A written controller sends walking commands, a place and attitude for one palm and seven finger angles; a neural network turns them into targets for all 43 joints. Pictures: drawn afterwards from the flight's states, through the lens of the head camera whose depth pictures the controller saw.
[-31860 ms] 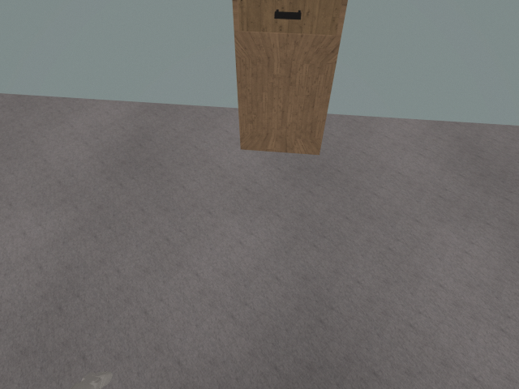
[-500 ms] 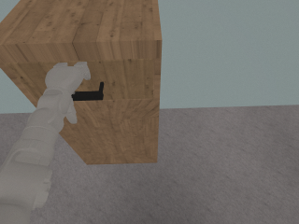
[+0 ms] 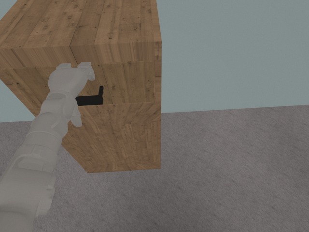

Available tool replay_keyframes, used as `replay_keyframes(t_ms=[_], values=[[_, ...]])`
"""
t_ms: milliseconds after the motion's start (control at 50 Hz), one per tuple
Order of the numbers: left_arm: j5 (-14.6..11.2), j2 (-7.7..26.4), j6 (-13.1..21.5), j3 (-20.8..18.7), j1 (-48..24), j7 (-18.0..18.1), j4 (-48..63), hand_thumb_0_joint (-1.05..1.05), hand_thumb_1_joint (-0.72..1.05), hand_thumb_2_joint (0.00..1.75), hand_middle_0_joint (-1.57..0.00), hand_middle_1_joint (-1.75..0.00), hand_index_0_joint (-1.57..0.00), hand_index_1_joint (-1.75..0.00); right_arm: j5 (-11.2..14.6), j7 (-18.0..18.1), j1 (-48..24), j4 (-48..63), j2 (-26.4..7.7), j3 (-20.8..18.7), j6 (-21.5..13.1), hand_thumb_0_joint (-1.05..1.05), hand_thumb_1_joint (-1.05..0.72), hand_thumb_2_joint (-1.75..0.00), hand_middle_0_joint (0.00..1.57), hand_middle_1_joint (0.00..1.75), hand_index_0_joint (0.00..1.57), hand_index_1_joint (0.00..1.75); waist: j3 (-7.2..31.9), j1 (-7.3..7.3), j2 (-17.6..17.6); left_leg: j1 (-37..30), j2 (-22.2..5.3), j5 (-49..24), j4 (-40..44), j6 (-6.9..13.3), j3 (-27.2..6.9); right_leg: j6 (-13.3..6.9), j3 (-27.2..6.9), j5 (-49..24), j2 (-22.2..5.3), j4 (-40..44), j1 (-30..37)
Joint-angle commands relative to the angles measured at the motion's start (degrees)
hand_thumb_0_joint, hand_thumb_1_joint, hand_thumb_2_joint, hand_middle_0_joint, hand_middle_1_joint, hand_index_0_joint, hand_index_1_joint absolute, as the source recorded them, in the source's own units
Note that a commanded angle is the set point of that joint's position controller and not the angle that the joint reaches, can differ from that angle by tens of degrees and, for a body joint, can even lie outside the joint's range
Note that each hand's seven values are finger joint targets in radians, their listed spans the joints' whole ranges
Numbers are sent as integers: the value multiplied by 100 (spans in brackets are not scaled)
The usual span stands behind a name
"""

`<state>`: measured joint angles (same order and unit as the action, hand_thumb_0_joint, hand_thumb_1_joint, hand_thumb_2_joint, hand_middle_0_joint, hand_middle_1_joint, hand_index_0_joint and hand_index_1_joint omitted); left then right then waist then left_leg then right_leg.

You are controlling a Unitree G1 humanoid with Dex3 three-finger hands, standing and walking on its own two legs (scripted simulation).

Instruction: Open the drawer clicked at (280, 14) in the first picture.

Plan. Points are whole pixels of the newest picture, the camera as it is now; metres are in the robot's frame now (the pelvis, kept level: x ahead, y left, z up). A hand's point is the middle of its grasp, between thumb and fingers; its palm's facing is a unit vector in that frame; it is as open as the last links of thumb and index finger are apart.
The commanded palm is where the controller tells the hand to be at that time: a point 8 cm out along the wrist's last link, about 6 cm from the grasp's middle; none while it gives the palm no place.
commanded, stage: re-aim the fingers above the handle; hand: left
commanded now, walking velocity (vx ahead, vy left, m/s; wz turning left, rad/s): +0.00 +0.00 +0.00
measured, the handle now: (85, 95) +0.51 +0.22 +0.03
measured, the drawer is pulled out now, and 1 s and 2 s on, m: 0.00 0.00 0.00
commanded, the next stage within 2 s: lower the fingers behind the handle in 1.40 s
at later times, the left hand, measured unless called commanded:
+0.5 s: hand (79, 91) +0.47 +0.21 +0.09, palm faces +0.00 -0.03 -1.00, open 13.7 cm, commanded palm +0.45 +0.24 +0.14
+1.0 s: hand (64, 102) +0.45 +0.25 +0.07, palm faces -0.10 +0.01 -0.99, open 13.8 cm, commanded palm +0.45 +0.24 +0.14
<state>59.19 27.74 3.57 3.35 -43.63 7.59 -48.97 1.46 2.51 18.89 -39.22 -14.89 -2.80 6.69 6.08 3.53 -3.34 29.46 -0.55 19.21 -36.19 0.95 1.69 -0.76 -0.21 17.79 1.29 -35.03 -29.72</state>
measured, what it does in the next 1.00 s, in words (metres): stands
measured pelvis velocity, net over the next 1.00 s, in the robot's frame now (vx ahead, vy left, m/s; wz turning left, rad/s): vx -0.01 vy -0.01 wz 0.02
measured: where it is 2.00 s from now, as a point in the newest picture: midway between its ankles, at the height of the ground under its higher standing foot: outside the picture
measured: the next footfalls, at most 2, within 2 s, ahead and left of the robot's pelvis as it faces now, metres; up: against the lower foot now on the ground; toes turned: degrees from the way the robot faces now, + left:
none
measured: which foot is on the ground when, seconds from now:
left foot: down 0.00-1.00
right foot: down 0.00-1.00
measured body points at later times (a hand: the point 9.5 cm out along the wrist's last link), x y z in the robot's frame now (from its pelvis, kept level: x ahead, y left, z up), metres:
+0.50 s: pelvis -0.01 +0.00 +0.00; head +0.06 -0.01 +0.44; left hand +0.47 +0.21 +0.14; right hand +0.06 -0.27 -0.13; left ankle -0.02 +0.11 -0.72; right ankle -0.01 -0.11 -0.72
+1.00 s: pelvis -0.01 -0.01 +0.00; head +0.07 -0.01 +0.44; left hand +0.45 +0.25 +0.13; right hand +0.02 -0.29 -0.13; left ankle -0.02 +0.11 -0.72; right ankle -0.01 -0.11 -0.72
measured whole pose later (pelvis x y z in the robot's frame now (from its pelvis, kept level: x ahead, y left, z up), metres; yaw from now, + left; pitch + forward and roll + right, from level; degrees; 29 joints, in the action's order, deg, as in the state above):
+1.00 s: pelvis -0.01 -0.01 +0.00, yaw +1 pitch +13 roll -1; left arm 58.7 33.4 7.0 3.7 -44.9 4.9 -51.6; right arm 1.6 4.7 21.1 -39.7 -16.2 -3.5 5.0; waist 4.8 3.5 -2.4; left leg 31.8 -0.8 18.4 -36.8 0.6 0.5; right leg -1.1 1.0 16.9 1.6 -34.9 -31.3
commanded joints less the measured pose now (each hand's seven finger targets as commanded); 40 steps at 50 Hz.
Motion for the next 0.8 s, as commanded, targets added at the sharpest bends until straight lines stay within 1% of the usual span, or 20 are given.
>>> replay_keyframes(t_ms=[0,20,100,140,220,260,300,320,340,400,420,460,500,520,540,640,660,680,720,780], values=[[17,1744,-85,-736,-2437,445,1126,0,-50,30,-30,-120,-30,-120,-25,21,141,544,-821,-289,-181,0,-90,-90,20,30,20,30,2176,-134,206,-955,178,-2415,213,159,22,-122,104,-2167,134,193,1219],[17,1996,-111,-964,-2313,480,1037,0,-50,30,-30,-120,-30,-120,-29,34,123,539,-842,-287,-180,0,-90,-90,20,30,20,30,2184,-194,269,-871,182,-2434,219,163,31,-133,85,-2230,125,207,1363],[77,1834,-208,-727,-2440,507,1028,0,-50,30,-30,-120,-30,-120,-4,61,75,545,-830,-281,-228,0,-90,-90,20,30,20,30,2116,-99,244,-894,190,-2150,274,172,66,-107,81,-2057,108,258,1283],[57,1603,-217,-448,-2661,434,1045,0,-50,30,-30,-120,-30,-120,15,79,97,516,-842,-290,-235,0,-90,-90,20,30,20,30,2067,62,195,-1033,181,-2119,259,184,52,-87,68,-2009,106,319,1126],[-70,765,-134,327,-3277,211,1185,0,-50,30,-30,-120,-30,-120,23,97,204,451,-823,-339,-316,0,-90,-90,20,30,20,30,1864,376,94,-1475,153,-1997,221,190,-82,-99,122,-1530,140,443,539],[-112,777,-66,347,-3481,150,1204,0,-50,30,-30,-120,-30,-120,7,115,258,385,-834,-337,-340,0,-90,-90,20,30,20,30,1880,391,-42,-1590,162,-1994,199,181,-130,-108,135,-1464,141,420,385],[-109,900,-13,217,-3472,147,1072,0,-50,30,-30,-120,-30,-120,-12,122,290,368,-821,-315,-336,0,-90,-90,20,30,20,30,1971,329,-53,-1532,190,-1997,172,164,-148,-121,131,-1464,137,379,421],[-98,1418,43,-243,-3509,175,1017,0,-50,30,-30,-120,-30,-120,-34,141,329,341,-857,-303,-325,0,-90,-90,20,30,20,30,2080,230,61,-1389,192,-2031,165,164,-143,-131,113,-1537,125,342,624],[-26,1675,55,-430,-3436,226,851,0,-50,30,-30,-120,-30,-120,-26,147,297,357,-851,-268,-304,0,-90,-90,20,30,20,30,2058,156,38,-1206,223,-2015,155,158,-134,-134,105,-1603,119,275,684],[72,1606,-59,-458,-3314,431,427,0,-50,30,-30,-120,-30,-120,-39,107,253,365,-801,-209,-298,0,-90,-90,20,30,20,30,1846,89,-18,-901,218,-1946,165,115,-103,-162,162,-1528,128,186,572],[123,1963,-99,-764,-3243,494,305,0,-50,30,-30,-120,-30,-120,-53,99,270,357,-841,-206,-294,0,-90,-90,20,30,20,30,1948,-13,52,-758,210,-2037,160,104,-93,-173,150,-1626,125,148,751],[182,2103,-248,-837,-2977,574,213,0,-50,30,-30,-120,-30,-120,-61,93,236,477,-817,-183,-272,0,-90,-90,20,30,20,30,2178,-121,74,-623,224,-2100,133,110,-1,-143,102,-1894,109,93,1045],[218,2101,-403,-768,-2971,588,67,0,-50,30,-30,-120,-30,-120,-45,104,247,477,-845,-182,-253,0,-90,-90,20,30,20,30,2053,-29,338,-458,203,-1925,156,116,54,-91,95,-1903,94,151,1073],[235,2290,-419,-925,-2990,595,69,0,-50,30,-30,-120,-30,-120,-34,123,266,461,-867,-190,-234,0,-90,-90,20,30,20,30,2131,-37,584,-392,208,-1948,158,137,47,-81,78,-1950,93,166,1224],[227,2211,-469,-804,-2983,601,9,0,-50,30,-30,-120,-30,-120,-14,128,246,495,-861,-181,-228,0,-90,-90,20,30,20,30,2078,-23,484,-354,216,-1823,195,137,85,-56,50,-1900,83,193,1209],[164,2667,-500,-1073,-2820,509,-18,0,-50,30,-30,-120,-30,-120,13,204,203,505,-869,-150,-178,0,-90,-90,20,30,20,30,2148,-110,524,-263,227,-1642,279,160,148,-13,-29,-1921,35,270,1542],[159,2574,-504,-996,-2681,474,-53,0,-50,30,-30,-120,-30,-120,24,215,181,540,-858,-136,-170,0,-90,-90,20,30,20,30,2059,-137,482,-217,239,-1574,303,150,164,-12,-20,-1872,31,289,1531],[153,2426,-492,-864,-2731,443,-80,0,-50,30,-30,-120,-30,-120,36,228,171,542,-859,-132,-176,0,-90,-90,20,30,20,30,1895,-47,518,-216,219,-1460,325,155,171,0,-15,-1756,32,346,1400],[149,2492,-417,-880,-2711,367,-185,0,-50,30,-30,-120,-30,-120,42,243,198,521,-892,-134,-197,0,-90,-90,20,30,20,30,1777,-8,584,-145,208,-1307,343,170,177,9,-59,-1607,18,431,1404],[111,2472,-223,-841,-2682,248,27,0,-50,30,-30,-120,-30,-120,45,277,253,589,-887,-164,-241,0,-90,-90,20,30,20,30,2017,-28,348,-257,220,-1346,305,189,182,9,-103,-1695,10,393,1453]])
